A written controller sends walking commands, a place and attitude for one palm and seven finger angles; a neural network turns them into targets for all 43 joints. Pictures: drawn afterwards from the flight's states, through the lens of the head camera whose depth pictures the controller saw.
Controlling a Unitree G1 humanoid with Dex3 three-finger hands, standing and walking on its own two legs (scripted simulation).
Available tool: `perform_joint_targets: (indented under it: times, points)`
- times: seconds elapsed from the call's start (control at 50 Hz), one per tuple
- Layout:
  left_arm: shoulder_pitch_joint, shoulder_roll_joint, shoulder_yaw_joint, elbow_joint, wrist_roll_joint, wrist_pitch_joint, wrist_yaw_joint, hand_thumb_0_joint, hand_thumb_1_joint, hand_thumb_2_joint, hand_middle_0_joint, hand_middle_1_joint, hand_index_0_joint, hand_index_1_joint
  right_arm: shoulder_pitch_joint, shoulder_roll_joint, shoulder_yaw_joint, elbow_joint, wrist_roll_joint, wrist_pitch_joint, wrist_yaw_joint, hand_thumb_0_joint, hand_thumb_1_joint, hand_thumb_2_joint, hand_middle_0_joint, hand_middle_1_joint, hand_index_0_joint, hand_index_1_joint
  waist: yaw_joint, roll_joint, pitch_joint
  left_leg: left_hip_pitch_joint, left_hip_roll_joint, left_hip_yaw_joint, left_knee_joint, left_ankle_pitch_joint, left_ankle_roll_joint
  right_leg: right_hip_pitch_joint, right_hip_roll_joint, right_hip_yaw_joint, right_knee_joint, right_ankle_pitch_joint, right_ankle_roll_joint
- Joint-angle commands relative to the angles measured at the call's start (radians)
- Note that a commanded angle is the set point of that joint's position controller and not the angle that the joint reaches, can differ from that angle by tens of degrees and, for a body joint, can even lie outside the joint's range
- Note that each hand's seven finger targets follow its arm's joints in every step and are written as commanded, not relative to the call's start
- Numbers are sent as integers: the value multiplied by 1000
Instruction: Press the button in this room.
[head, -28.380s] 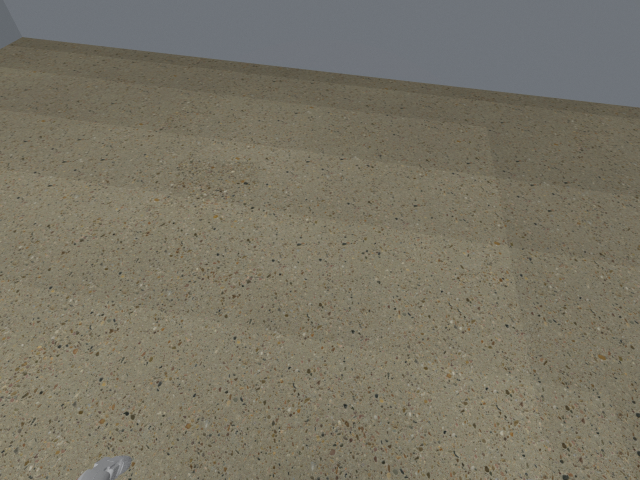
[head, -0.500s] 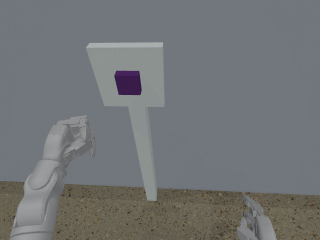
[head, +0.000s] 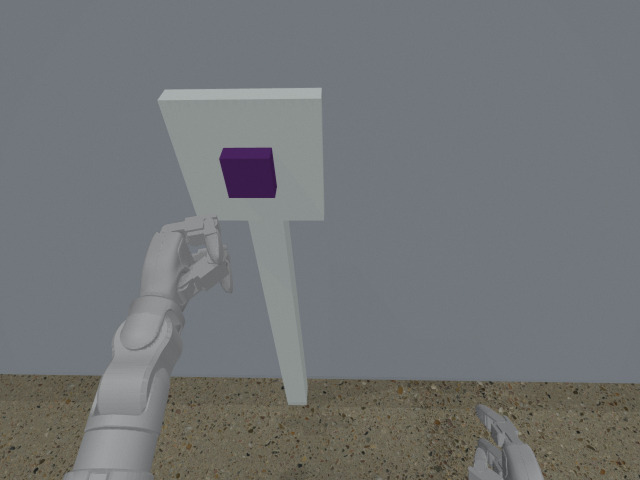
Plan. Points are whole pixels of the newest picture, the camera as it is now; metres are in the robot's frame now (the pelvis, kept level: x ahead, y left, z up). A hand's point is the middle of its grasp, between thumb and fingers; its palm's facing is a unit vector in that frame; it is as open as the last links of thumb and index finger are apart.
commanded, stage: aim a knuckle at the button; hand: left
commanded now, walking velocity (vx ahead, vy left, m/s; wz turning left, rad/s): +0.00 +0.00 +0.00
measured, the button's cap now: (250, 172) +0.47 +0.14 +0.16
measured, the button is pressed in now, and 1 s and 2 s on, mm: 0 0 6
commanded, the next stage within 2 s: press the button with the knuckle in 1.14 s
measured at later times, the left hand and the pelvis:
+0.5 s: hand (267, 237) +0.38 +0.10 +0.12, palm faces +0.04 -1.00 +0.01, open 3.1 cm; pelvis +0.00 +0.00 +0.00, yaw -2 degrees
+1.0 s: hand (268, 241) +0.37 +0.10 +0.13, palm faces +0.04 -1.00 -0.02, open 3.1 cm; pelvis -0.02 -0.01 +0.00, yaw +0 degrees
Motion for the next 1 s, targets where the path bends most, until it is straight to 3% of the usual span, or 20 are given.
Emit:
perform_joint_targets:
  times: [0.0,0.08,0.1,0.18,0.2,0.22,0.28,0.32,0.34,0.38,0.44,0.46,0.5,0.56,0.6,0.66,0.78,0.84,0.9,0.98]
  points:
    - [-378,108,24,-169,16,-44,40,0,900,900,-1300,-1500,-1300,-1500,-102,-111,-37,-153,-2,-25,-3,0,-900,-900,200,300,200,300,-21,-80,-155,26,12,-48,-47,309,-5,51,-3,23,-48,301,5]
    - [-518,56,-29,-180,30,-75,73,0,900,900,-1300,-1500,-1300,-1500,-96,-98,-36,-152,-8,-14,-3,0,-900,-900,200,300,200,300,-35,-36,-215,69,12,-57,-38,324,-10,35,-2,23,-34,295,0]
    - [-538,64,-30,-161,36,-87,84,0,900,900,-1300,-1500,-1300,-1500,-90,-100,-36,-144,-10,-11,-3,0,-900,-900,200,300,200,300,-39,-75,-211,61,19,-61,-38,323,-9,36,0,21,-34,286,1]
    - [-567,59,-10,-45,41,-102,110,0,900,900,-1300,-1500,-1300,-1500,-79,-98,-37,-129,-14,3,-1,0,-900,-900,200,300,200,300,-33,-51,-241,52,13,-55,-36,309,-13,39,0,27,-29,285,-1]
    - [-570,80,3,3,49,-100,117,0,900,900,-1300,-1500,-1300,-1500,-69,-105,-37,-118,-15,12,-1,0,-900,-900,200,300,200,300,-34,-100,-224,33,17,-57,-37,306,-11,41,2,25,-32,282,0]
    - [-569,45,-19,26,49,-97,119,0,900,900,-1300,-1500,-1300,-1500,-72,-100,-37,-124,-14,17,2,0,-900,-900,200,300,200,300,-31,-75,-220,27,13,-53,-37,313,-11,42,0,27,-30,294,-2]
    - [-595,42,-10,96,55,-85,132,0,900,900,-1300,-1500,-1300,-1500,-60,-102,-41,-124,-12,35,4,0,-900,-900,200,300,200,300,-29,-68,-234,16,11,-45,-36,317,-13,44,-2,29,-29,308,-3]
    - [-619,38,-7,127,57,-91,141,0,900,900,-1300,-1500,-1300,-1500,-50,-104,-44,-126,-14,42,6,0,-900,-900,200,300,200,300,-29,-104,-240,5,13,-42,-33,321,-9,51,0,32,-30,318,-1]
    - [-661,49,-3,111,59,-104,146,0,900,900,-1300,-1500,-1300,-1500,-41,-104,-45,-125,-15,43,7,0,-900,-900,200,300,200,300,-34,-90,-255,13,14,-42,-31,341,-10,56,0,33,-26,339,-3]
    - [-625,82,40,77,60,-133,152,0,900,900,-1300,-1500,-1300,-1500,-36,-101,-52,-135,-19,43,11,0,-900,-900,200,300,200,300,-9,-56,-321,36,17,-35,-25,406,-14,95,-1,37,-11,394,-7]
    - [-626,91,42,25,60,-182,150,0,900,900,-1300,-1500,-1300,-1500,-34,-98,-55,-144,-20,42,19,0,-900,-900,200,300,200,300,-6,-82,-349,37,17,-25,-25,431,-9,136,1,45,-8,443,-3]
    - [-606,81,31,19,62,-192,145,0,900,900,-1300,-1500,-1300,-1500,-37,-96,-56,-146,-18,41,22,0,-900,-900,200,300,200,300,-3,-55,-339,37,19,-22,-25,433,-10,131,1,45,-7,443,-4]
    - [-598,64,5,40,66,-195,138,0,900,900,-1300,-1500,-1300,-1500,-32,-100,-58,-140,-15,43,24,0,-900,-900,200,300,200,300,-16,-87,-301,26,22,-22,-29,408,-7,114,4,41,-17,421,-2]
    - [-548,45,-6,69,59,-171,127,0,900,900,-1300,-1500,-1300,-1500,-38,-103,-60,-142,-9,45,22,0,-900,-900,200,300,200,300,-20,-70,-241,13,17,-17,-43,329,-4,83,5,42,-42,361,0]
    - [-553,67,9,114,56,-145,124,0,900,900,-1300,-1500,-1300,-1500,-36,-112,-59,-134,-6,53,17,0,-900,-900,200,300,200,300,-29,-124,-196,-16,15,-20,-50,276,1,73,5,44,-63,311,2]
    - [-608,54,-11,67,52,-140,121,0,900,900,-1300,-1500,-1300,-1500,-48,-106,-56,-144,-5,55,10,0,-900,-900,200,300,200,300,-35,-71,-211,3,10,-19,-55,249,2,62,2,50,-69,280,2]
    - [-656,54,-15,-9,51,-198,138,0,900,900,-1300,-1500,-1300,-1500,-60,-95,-51,-145,-11,35,10,0,-900,-900,200,300,200,300,-31,-59,-274,37,10,-26,-44,275,3,83,3,51,-51,304,1]
    - [-659,90,14,105,53,-182,141,0,900,900,-1300,-1500,-1300,-1500,-62,-103,-45,-129,-10,45,4,0,-900,-900,200,300,200,300,-42,-133,-196,-22,6,-25,-55,185,8,64,0,62,-80,220,11]
    - [-652,71,-3,193,64,-148,139,0,900,900,-1300,-1500,-1300,-1500,-68,-104,-42,-129,-6,59,1,0,-900,-900,200,300,200,300,-44,-101,-156,-36,2,-24,-57,147,7,29,-4,64,-94,166,8]
    - [-685,31,-30,181,56,-150,130,0,900,900,-1300,-1500,-1300,-1500,-56,-101,-44,-142,-7,59,3,0,-900,-900,200,300,200,300,-41,-69,-231,-5,1,-28,-46,202,3,43,-2,54,-68,228,0]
